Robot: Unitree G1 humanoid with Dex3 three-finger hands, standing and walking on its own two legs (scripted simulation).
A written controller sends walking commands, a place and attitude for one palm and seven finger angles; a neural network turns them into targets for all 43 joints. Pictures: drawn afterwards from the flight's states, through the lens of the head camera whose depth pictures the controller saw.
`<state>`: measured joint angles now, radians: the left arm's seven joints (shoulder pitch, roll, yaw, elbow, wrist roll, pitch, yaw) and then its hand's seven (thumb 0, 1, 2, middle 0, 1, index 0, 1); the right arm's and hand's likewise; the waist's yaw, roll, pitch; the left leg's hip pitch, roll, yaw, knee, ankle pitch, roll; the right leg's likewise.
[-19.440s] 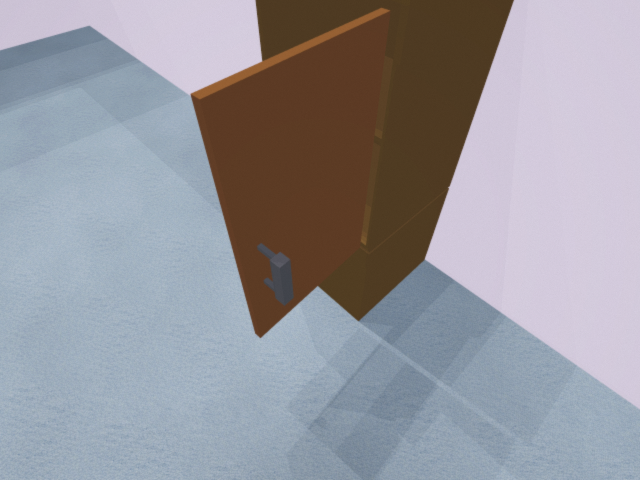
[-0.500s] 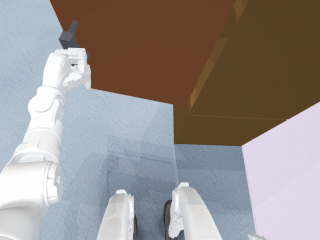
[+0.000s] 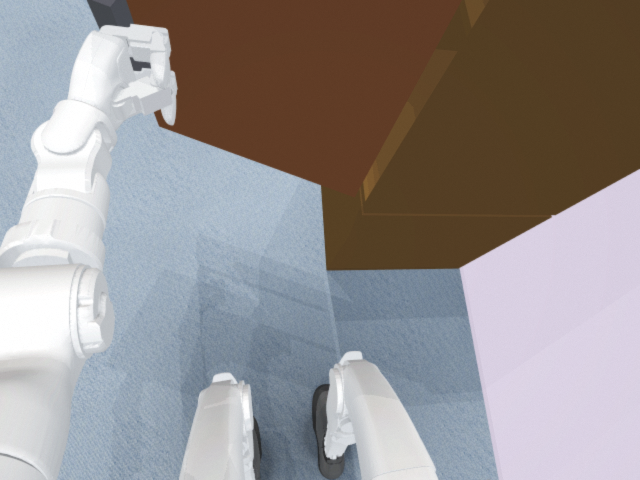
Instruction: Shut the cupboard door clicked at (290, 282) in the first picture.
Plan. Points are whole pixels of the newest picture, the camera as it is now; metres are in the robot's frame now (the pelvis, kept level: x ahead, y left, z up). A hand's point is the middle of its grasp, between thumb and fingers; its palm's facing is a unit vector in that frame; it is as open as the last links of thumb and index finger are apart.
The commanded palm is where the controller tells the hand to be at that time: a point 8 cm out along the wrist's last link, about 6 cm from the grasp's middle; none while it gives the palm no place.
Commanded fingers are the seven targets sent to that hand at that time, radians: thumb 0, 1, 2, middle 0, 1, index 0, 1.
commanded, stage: push the door shut along its arc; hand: left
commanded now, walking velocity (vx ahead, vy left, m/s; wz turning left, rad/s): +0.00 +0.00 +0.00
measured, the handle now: (133, 31) +0.63 +0.17 +0.05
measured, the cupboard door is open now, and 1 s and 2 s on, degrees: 69 62 62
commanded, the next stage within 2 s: pull the fist back off the door in 0.60 s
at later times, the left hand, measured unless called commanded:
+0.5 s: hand (210, 58) +0.59 +0.08 +0.06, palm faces -0.39 -0.92 -0.04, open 2.8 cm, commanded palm +0.61 +0.10 +0.05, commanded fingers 0.00 0.90 0.90 -1.30 -1.50 -1.30 -1.50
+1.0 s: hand (234, 48) +0.61 +0.06 +0.05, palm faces +0.06 -1.00 -0.07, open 3.0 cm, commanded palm +0.58 +0.07 +0.05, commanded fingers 0.00 0.90 0.90 -1.30 -1.50 -1.30 -1.50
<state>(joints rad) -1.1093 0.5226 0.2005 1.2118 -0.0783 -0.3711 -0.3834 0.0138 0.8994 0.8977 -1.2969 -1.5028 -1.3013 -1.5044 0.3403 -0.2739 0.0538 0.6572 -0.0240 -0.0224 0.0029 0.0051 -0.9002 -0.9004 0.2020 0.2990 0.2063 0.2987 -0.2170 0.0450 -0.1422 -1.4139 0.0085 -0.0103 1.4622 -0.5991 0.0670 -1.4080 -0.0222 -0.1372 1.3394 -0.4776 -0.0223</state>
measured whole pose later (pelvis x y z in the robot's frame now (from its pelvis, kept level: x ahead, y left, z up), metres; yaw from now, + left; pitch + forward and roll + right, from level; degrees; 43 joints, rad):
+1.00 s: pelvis -0.01 -0.02 -0.01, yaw -1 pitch +35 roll -5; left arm -1.30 0.45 0.30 1.29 0.14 -0.38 0.17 0.01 0.85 0.91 -1.30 -1.50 -1.30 -1.50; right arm 0.40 -0.23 0.06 0.64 -0.12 -0.05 0.11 0.00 -0.90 -0.90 0.20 0.30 0.20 0.30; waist -0.30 0.07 -0.13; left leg -1.51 0.04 -0.01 1.49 -0.60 0.05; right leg -1.52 0.00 -0.14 1.37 -0.47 -0.04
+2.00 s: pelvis +0.03 -0.02 +0.08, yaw +0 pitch +21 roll +0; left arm -0.48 0.18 0.16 0.70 -0.10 -0.45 0.04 0.02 0.90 0.90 -1.30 -1.50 -1.30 -1.50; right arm 0.33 -0.22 0.02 0.59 0.00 0.05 0.03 0.01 -0.90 -0.90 0.20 0.30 0.20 0.30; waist -0.08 0.04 -0.12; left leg -0.94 0.01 0.05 1.10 -0.52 0.03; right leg -1.00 0.01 -0.06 1.07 -0.44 -0.04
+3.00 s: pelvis +0.07 -0.01 +0.16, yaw +2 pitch -4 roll -1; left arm 0.48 0.37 0.38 -0.39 -0.06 -0.09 0.13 0.01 0.89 0.90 -0.32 -0.43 -0.32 -0.43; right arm 0.21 -0.24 0.02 0.64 0.01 -0.09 -0.07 0.01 -0.90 -0.90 0.20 0.30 0.20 0.30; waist 0.08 0.09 0.01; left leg -0.06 -0.02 0.03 0.41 -0.28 0.04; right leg -0.11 0.00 -0.07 0.40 -0.22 -0.01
